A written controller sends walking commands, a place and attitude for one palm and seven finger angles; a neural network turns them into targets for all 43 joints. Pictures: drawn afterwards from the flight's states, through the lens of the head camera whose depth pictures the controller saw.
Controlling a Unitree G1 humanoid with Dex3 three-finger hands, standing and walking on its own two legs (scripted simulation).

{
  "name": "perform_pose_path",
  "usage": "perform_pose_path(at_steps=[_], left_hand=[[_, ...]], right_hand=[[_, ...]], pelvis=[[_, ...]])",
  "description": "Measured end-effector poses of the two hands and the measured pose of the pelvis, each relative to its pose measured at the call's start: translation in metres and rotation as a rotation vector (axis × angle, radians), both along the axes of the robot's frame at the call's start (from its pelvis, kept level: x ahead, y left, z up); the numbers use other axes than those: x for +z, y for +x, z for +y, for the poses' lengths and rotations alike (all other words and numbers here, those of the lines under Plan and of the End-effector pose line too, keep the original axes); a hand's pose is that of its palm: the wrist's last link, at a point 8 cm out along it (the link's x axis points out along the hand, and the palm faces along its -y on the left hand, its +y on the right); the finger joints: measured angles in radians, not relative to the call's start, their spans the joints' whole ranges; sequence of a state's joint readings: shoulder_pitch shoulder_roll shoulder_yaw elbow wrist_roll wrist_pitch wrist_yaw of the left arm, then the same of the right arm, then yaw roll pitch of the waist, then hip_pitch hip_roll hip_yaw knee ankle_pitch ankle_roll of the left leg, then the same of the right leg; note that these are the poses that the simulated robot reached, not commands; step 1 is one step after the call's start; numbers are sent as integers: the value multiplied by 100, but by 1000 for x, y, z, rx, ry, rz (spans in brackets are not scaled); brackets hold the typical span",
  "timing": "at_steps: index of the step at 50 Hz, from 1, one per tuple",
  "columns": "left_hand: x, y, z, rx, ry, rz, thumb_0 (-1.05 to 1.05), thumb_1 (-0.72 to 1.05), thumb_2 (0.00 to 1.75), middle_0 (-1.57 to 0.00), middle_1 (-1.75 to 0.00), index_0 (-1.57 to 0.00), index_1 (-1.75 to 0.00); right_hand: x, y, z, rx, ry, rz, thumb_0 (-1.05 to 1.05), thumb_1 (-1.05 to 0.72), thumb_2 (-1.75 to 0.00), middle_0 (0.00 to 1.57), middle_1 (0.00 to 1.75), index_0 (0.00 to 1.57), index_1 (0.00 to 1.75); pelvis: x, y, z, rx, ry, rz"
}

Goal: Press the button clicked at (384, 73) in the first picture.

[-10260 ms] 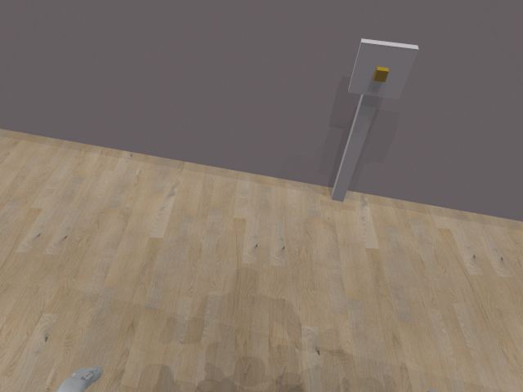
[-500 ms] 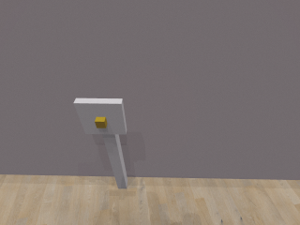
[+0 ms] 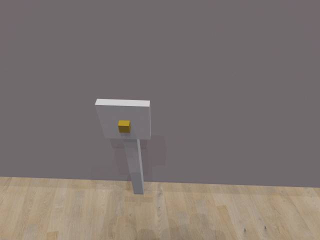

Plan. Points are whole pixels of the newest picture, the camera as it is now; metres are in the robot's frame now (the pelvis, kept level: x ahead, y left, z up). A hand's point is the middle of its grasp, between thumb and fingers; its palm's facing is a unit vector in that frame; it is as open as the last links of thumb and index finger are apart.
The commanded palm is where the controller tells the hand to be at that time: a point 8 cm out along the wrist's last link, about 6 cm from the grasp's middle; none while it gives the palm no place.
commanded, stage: come to a stop and stand still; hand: left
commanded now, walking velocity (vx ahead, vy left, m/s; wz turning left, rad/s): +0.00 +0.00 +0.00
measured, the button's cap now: (124, 125) +0.50 +0.15 -0.05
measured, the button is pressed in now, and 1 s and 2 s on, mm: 0 0 0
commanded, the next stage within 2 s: look again from close up in 1.88 s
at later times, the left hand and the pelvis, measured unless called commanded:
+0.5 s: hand out of the picture +0.02 +0.17 -0.18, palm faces -0.02 -0.99 -0.17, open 7.4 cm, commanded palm none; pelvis +0.03 +0.01 +0.00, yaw -1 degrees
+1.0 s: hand out of the picture +0.04 +0.14 -0.17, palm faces -0.01 -0.98 -0.19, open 7.4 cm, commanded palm none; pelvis +0.04 -0.03 +0.01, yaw -1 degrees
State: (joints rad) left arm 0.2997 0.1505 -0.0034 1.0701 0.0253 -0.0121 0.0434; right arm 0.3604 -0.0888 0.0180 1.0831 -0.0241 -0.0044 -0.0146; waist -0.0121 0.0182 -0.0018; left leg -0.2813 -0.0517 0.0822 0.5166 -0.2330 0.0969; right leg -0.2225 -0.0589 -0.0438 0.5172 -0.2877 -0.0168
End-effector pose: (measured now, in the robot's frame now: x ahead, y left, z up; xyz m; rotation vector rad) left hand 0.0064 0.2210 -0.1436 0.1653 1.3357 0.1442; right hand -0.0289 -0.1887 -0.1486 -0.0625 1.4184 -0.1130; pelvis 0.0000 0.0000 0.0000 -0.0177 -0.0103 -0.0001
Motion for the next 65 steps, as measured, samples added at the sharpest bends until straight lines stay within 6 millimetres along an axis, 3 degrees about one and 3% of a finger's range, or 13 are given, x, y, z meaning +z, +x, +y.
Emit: perform_pose_path(at_steps=[9,22,40,65], left_hand=[[0,0,7,-8,-16,55,0,91,90,-20,-30,-19,-30],[-3,7,0,-11,-37,110,0,91,90,-20,-30,-20,-30],[1,33,-17,-24,-14,55,0,91,90,-20,-30,-20,-30],[4,18,-53,7,-19,83,0,91,90,-20,-30,-20,-30]], right_hand=[[9,32,-16,7,-75,-32,3,-94,-90,20,30,20,30],[15,63,-30,23,-113,-51,1,-92,-90,20,30,20,30],[11,61,-47,19,-85,-22,0,-92,-90,20,30,20,30],[10,64,-76,30,-73,-4,0,-92,-90,20,30,20,30]], pelvis=[[4,15,13,-15,12,16],[5,30,9,-21,15,12],[6,37,-14,-15,19,8],[7,41,-46,-6,26,7]])
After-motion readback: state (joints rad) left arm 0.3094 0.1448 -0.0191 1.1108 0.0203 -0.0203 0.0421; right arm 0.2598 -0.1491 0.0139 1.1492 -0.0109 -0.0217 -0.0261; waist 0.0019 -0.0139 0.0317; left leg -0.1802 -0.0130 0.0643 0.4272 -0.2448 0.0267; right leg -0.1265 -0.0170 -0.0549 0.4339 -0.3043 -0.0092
